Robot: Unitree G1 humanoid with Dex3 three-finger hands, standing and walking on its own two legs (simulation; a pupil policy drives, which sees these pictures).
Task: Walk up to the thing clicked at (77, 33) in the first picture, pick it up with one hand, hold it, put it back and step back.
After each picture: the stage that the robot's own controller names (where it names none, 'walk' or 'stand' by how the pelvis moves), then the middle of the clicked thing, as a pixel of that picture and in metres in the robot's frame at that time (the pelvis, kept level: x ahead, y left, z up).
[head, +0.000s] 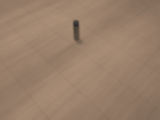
stand; (76, 30) +1.46 +0.04 -0.66
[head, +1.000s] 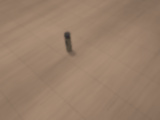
walk; (68, 42) +1.33 +0.22 -0.64
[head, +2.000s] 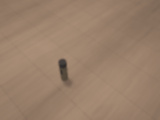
walk; (63, 70) +0.85 +0.20 -0.64
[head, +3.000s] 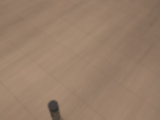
walk; (54, 111) +0.48 +0.19 -0.63
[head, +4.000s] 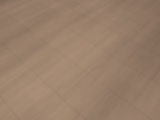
stand; out of the picture +0.31 +0.18 -0.64
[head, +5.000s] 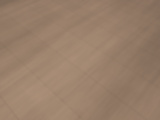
stand; out of the picture +0.31 +0.17 -0.66
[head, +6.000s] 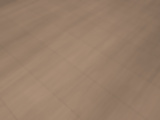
stand; out of the picture +0.32 +0.18 -0.66
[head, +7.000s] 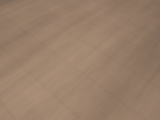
stand; out of the picture +0.30 +0.18 -0.66
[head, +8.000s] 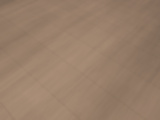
go down; out of the picture +0.30 +0.18 -0.66
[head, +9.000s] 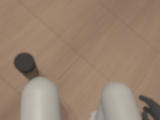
go down; (28, 68) +0.38 +0.23 -0.29
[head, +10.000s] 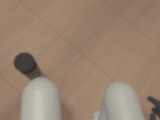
approach; (30, 68) +0.37 +0.24 -0.27
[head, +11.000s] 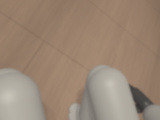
close in; out of the picture +0.34 +0.29 -0.16
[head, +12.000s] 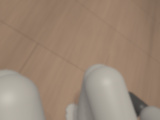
close; out of the picture +0.36 +0.30 -0.15
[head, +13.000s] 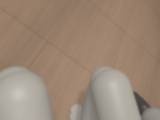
lift; out of the picture +0.29 +0.27 -0.14
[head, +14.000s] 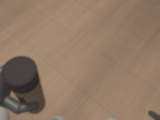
lift; (29, 91) +0.29 +0.17 +0.04
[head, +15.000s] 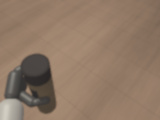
hold; (42, 88) +0.31 +0.14 +0.05
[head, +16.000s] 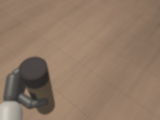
hold; (40, 90) +0.31 +0.15 +0.03
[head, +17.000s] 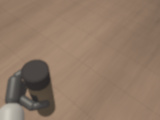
crouch; (41, 92) +0.30 +0.15 +0.02
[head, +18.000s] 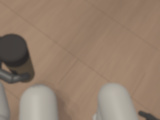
lower; (20, 63) +0.38 +0.21 -0.06
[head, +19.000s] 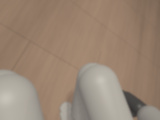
lower; out of the picture +0.35 +0.29 -0.15
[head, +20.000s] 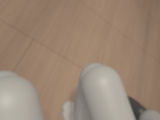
lower; out of the picture +0.35 +0.29 -0.15
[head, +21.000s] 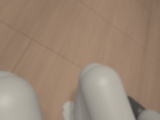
lower; out of the picture +0.35 +0.29 -0.15
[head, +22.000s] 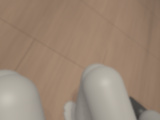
lower; out of the picture +0.33 +0.29 -0.15
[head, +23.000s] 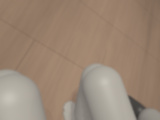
loosen; out of the picture +0.33 +0.26 -0.16
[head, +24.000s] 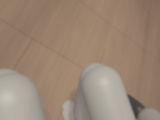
withdraw; out of the picture +0.31 +0.26 -0.16
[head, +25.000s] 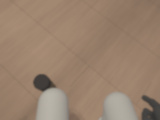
walk; (46, 85) +0.36 +0.21 -0.37
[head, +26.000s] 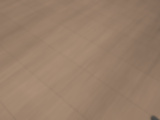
stand; out of the picture +0.30 +0.16 -0.59
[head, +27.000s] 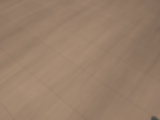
stand; out of the picture +0.30 +0.17 -0.60
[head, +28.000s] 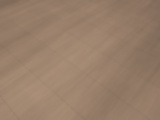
stand; out of the picture +0.31 +0.15 -0.64
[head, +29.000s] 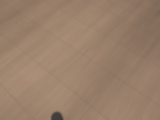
walk; out of the picture +0.34 +0.17 -0.63
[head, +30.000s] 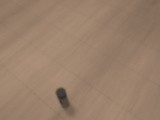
walk; (63, 98) +0.51 +0.18 -0.63
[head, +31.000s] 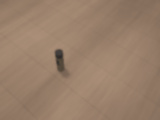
walk; (59, 61) +0.87 +0.17 -0.63
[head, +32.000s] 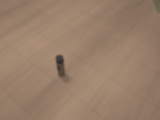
stand; (60, 66) +0.91 +0.19 -0.65
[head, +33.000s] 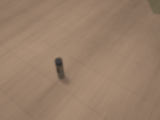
stand; (59, 68) +0.94 +0.21 -0.66
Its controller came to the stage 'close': yes
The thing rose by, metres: 0.67
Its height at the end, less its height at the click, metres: +0.00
